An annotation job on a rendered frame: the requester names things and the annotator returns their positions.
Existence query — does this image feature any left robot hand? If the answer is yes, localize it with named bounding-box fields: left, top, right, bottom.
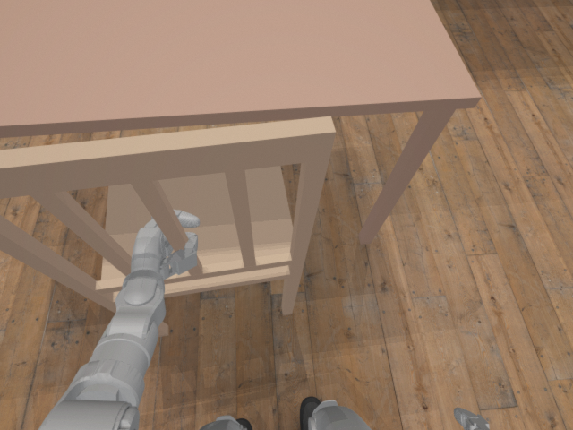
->
left=131, top=209, right=200, bottom=280

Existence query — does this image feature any right robot hand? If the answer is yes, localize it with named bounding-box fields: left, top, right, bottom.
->
left=454, top=408, right=490, bottom=430

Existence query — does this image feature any left robot upper arm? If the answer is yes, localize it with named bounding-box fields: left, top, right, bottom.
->
left=43, top=400, right=140, bottom=430

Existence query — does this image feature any chair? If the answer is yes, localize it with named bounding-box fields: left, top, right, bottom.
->
left=0, top=116, right=336, bottom=337

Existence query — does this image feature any robot left forearm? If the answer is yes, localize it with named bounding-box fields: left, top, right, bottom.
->
left=38, top=270, right=166, bottom=430

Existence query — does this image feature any table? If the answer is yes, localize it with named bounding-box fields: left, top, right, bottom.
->
left=0, top=0, right=482, bottom=245

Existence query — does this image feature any right robot foot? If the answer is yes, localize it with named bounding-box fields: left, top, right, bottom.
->
left=300, top=397, right=321, bottom=430

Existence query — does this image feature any right robot shin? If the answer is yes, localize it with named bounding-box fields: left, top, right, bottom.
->
left=313, top=400, right=338, bottom=413

